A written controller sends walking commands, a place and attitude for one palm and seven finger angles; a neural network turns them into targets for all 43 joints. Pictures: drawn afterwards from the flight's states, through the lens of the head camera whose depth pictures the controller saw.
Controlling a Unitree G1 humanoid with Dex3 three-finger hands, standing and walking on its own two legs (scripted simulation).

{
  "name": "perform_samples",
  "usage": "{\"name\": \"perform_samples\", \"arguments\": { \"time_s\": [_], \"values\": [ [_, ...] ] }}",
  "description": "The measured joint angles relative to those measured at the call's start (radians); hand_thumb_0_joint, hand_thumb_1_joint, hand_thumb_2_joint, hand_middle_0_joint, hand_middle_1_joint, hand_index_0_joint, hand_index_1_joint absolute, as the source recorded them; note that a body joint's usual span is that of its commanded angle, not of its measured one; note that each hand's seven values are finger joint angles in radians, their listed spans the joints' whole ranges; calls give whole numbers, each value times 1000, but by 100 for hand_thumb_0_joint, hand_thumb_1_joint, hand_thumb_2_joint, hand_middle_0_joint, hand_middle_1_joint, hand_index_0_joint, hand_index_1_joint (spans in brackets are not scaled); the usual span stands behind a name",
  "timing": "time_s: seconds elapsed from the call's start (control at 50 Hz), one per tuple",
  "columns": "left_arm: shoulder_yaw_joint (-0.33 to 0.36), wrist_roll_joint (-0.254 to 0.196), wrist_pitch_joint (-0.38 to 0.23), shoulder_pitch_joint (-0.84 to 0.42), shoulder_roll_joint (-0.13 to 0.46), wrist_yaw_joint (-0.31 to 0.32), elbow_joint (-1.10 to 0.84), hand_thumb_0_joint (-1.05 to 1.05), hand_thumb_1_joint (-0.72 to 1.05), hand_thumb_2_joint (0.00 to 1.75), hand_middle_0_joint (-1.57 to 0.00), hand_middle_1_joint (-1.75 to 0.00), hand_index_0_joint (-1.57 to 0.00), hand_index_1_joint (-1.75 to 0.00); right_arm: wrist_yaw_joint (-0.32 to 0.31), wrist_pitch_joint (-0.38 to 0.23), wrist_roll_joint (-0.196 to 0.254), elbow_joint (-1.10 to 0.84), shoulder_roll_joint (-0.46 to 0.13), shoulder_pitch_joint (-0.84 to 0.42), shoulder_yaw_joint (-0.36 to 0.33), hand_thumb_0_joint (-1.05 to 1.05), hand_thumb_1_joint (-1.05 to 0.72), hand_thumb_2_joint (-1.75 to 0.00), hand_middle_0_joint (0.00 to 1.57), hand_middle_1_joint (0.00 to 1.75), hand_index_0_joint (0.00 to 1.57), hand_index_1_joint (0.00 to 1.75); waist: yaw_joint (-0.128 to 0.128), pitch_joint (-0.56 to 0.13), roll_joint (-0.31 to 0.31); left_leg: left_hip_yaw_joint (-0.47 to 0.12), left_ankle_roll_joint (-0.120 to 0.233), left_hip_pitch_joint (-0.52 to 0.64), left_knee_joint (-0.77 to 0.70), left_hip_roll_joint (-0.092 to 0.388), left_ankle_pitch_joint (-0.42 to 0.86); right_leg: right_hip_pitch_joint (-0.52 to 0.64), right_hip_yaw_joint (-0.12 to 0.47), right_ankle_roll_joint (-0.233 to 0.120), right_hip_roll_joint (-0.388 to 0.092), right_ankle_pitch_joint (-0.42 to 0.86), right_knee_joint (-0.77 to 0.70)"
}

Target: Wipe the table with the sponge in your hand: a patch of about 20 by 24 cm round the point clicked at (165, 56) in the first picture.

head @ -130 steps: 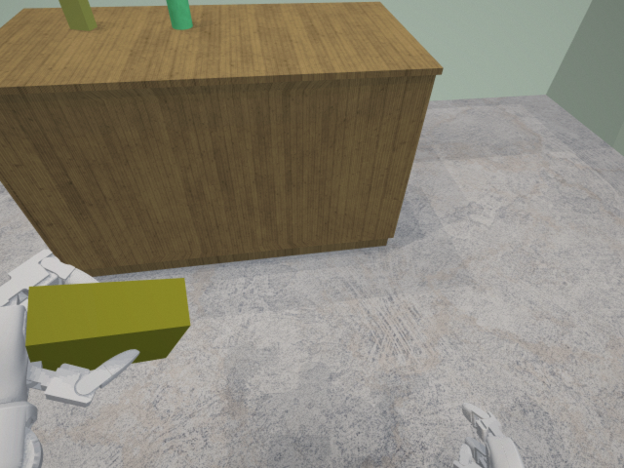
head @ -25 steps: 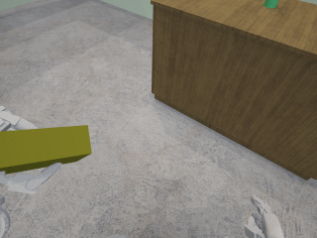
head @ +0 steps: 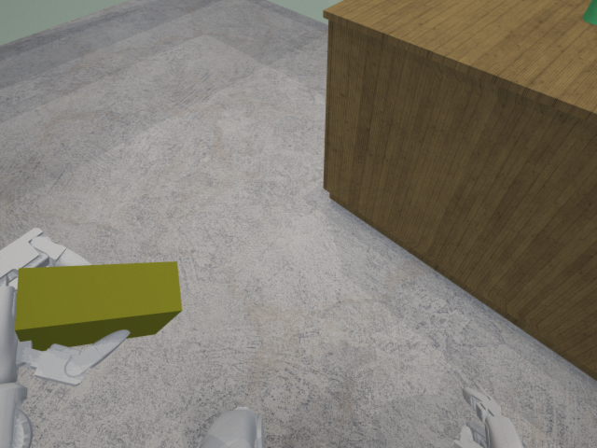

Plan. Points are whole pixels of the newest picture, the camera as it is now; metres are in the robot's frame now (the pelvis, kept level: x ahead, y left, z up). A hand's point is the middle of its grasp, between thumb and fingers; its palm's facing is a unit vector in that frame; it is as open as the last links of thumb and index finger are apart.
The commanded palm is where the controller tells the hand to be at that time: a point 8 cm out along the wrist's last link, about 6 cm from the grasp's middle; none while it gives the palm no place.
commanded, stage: walk to a spot facing it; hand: left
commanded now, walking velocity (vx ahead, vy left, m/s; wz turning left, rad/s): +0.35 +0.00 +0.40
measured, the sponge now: (123, 305) +0.23 +0.19 +0.13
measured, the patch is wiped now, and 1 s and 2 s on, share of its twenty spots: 0.00 0.00 0.00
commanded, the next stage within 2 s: none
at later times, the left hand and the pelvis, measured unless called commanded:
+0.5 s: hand (92, 213) +0.32 +0.24 +0.18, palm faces +0.52 -0.70 -0.48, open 9.5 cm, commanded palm +0.27 +0.27 +0.18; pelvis +0.15 -0.03 -0.01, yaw +8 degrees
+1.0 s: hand (75, 161) +0.40 +0.29 +0.18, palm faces +0.65 -0.60 -0.46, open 9.5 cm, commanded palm +0.31 +0.31 +0.18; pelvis +0.27 -0.01 -0.02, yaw +23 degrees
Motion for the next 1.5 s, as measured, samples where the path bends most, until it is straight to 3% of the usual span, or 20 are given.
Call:
{"name": "perform_samples", "arguments": {
  "time_s": [0.12, 0.16, 0.2, 0.28, 0.36, 0.48, 0.56, 0.64, 0.78, 0.84, 0.86, 0.92, 0.96, 1.06, 1.18, 1.22, 1.24, 1.28, 1.36, 1.5],
  "values": [
    [45, -9, -16, 49, 52, 38, -134, 0, -44, 101, -81, -136, -81, -136, -4, -5, 0, -85, -20, 22, -35, 1, -90, -90, 20, 30, 20, 29, 10, 10, -65, 90, 15, 104, -410, -20, 48, 45, -13, 29, -26, -72, 26],
    [65, -11, -24, 48, 56, 52, -162, 0, -44, 101, -81, -136, -81, -136, -8, -10, 2, -114, -29, 22, -40, 1, -90, -90, 20, 30, 20, 29, 13, 1, -59, 97, 47, 172, -517, -35, 146, 4, 1, 38, -41, -133, 179],
    [74, -11, -36, -12, 72, 53, -130, 0, -44, 101, -81, -136, -81, -136, -9, -17, 6, -107, -2, -9, -49, 1, -90, -90, 20, 30, 20, 29, -1, 13, -62, 82, 76, 157, -434, -35, 168, -87, 92, 44, -24, -205, 449],
    [76, -4, -18, -91, 87, 22, -55, 0, -44, 101, -81, -136, -81, -136, 12, -26, 19, -70, 76, -41, -12, 1, -91, -90, 19, 30, 20, 29, -24, -8, -50, 32, 62, 170, -420, -31, 97, -268, 179, 59, 26, -194, 716],
    [70, -18, -20, -11, 59, 6, -103, 0, -44, 101, -81, -136, -81, -136, 26, -55, 18, -66, 135, -12, 34, 1, -90, -90, 20, 30, 20, 29, -18, -35, -16, -2, 40, 212, -494, -12, 113, -332, 160, 72, 7, -102, 546],
    [44, -18, -28, 31, 43, -3, -70, 0, -44, 101, -81, -136, -81, -136, 8, -69, 9, -37, 148, 52, 69, 1, -90, -90, 20, 30, 21, 30, 33, -56, 45, -71, 6, 257, -491, 10, 64, -179, 98, 89, 31, -48, 146],
    [13, -5, 14, -59, 12, 0, 5, 0, -44, 101, -81, -136, -81, -136, -2, -47, 5, 11, 98, 37, 61, 1, -90, -90, 20, 30, 21, 30, 46, -49, 54, -103, 24, 135, -112, -14, -118, -129, 63, 23, 17, 20, 131],
    [-13, -6, 27, -60, -34, -1, 24, 0, -44, 101, -81, -136, -81, -136, -2, -19, 1, 40, 29, 0, 33, 1, -90, -90, 20, 30, 21, 30, 31, -22, 35, -66, -3, 21, 157, -25, -86, -52, 28, 27, -10, -15, 83],
    [28, -11, 8, 33, 39, 22, -117, 0, -44, 101, -81, -136, -81, -136, -7, -2, -2, -74, -18, 5, -29, 1, -90, -90, 20, 30, 20, 29, -2, 14, -50, 72, -5, 66, -272, -1, -33, 28, -30, 47, -58, -41, 20],
    [68, -22, -1, 61, 64, 46, -184, 0, -44, 101, -81, -136, -81, -136, -9, -3, 2, -123, -33, 8, -43, 1, -90, -90, 20, 30, 20, 29, 0, 12, -66, 114, 12, 158, -480, -36, 68, -14, -23, 64, -94, -110, 173],
    [80, -27, -8, 56, 70, 51, -193, 0, -44, 101, -81, -136, -81, -136, -10, -8, 3, -135, -36, 0, -51, 1, -90, -90, 20, 30, 20, 29, -6, 13, -51, 104, 46, 161, -493, -31, 198, -60, 2, 70, -91, -134, 308],
    [93, -21, -17, -44, 106, 35, -133, 0, -44, 101, -81, -136, -81, -136, 1, -20, 18, -106, 19, -45, -54, 1, -91, -90, 19, 30, 20, 29, -20, 38, -55, 62, 79, 138, -376, -32, 119, -206, 150, 78, -22, -244, 679],
    [101, -18, -3, -71, 115, 20, -109, 0, -44, 101, -81, -136, -81, -136, 16, -21, 25, -90, 58, -57, -31, 1, -91, -90, 19, 30, 20, 29, -32, 28, -47, 26, 71, 141, -386, -30, 90, -292, 181, 87, 12, -232, 768],
    [95, -42, 7, 17, 81, 1, -176, 0, -44, 101, -81, -136, -81, -136, 38, -48, 26, -85, 127, -19, 26, 1, -90, -90, 20, 30, 20, 29, -30, -5, -3, -50, 40, 177, -481, -15, 128, -357, 169, 104, 22, -111, 551],
    [73, -47, 12, 66, 58, -11, -135, 0, -44, 101, -81, -136, -81, -136, 20, -61, 18, -56, 136, 41, 61, 1, -90, -90, 20, 30, 21, 30, 27, -44, 63, -140, 0, 216, -509, -6, 119, -200, 130, 118, 67, -72, 185],
    [71, -39, 33, 35, 55, -7, -93, 0, -44, 101, -81, -136, -81, -136, 12, -59, 18, -49, 126, 46, 66, 1, -90, -90, 20, 30, 21, 30, 46, -53, 61, -159, -4, 197, -445, -17, 75, -121, 119, 96, 76, 4, 39],
    [61, -32, 44, 7, 44, -5, -70, 0, -44, 101, -81, -136, -81, -136, 8, -56, 18, -41, 114, 38, 66, 1, -90, -90, 20, 30, 21, 30, 53, -49, 59, -157, 0, 169, -360, -24, -11, -123, 114, 62, 69, 94, 43],
    [21, -25, 69, -53, 3, 1, -15, 0, -44, 101, -81, -136, -81, -136, -1, -48, 7, -7, 74, 12, 59, 1, -90, -90, 20, 30, 21, 30, 53, -36, 66, -149, -4, 95, -115, -46, -111, -119, 83, 16, 45, 62, 103],
    [-20, -27, 86, -54, -38, 2, 13, 0, -44, 101, -81, -136, -81, -136, -13, -19, 1, 11, 21, -31, 33, 1, -90, -90, 20, 30, 21, 30, 28, -15, 32, -79, -38, 17, 171, -56, -102, -69, 47, 9, 2, 22, 74],
    [14, -37, 58, 30, 54, 15, -127, 0, -44, 101, -81, -136, -81, -136, -36, -4, -5, -96, -11, -35, -19, 1, -90, -90, 20, 30, 20, 29, -13, -8, -50, 22, -38, 133, -213, -21, -106, -67, -19, 12, -42, 30, 42]
  ]
}}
